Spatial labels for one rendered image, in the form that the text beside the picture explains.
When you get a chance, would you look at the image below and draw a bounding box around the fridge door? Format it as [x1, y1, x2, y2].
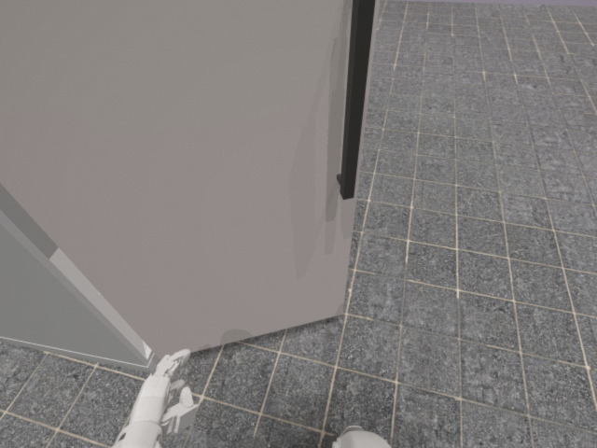
[0, 0, 380, 360]

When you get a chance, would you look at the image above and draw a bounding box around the robot left forearm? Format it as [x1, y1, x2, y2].
[112, 421, 163, 448]

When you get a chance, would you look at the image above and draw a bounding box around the robot left hand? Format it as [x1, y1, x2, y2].
[129, 349, 198, 439]

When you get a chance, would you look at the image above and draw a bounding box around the robot right shin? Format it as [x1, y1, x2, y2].
[339, 426, 364, 438]

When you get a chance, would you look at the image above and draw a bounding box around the handle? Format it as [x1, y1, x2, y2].
[337, 0, 375, 200]

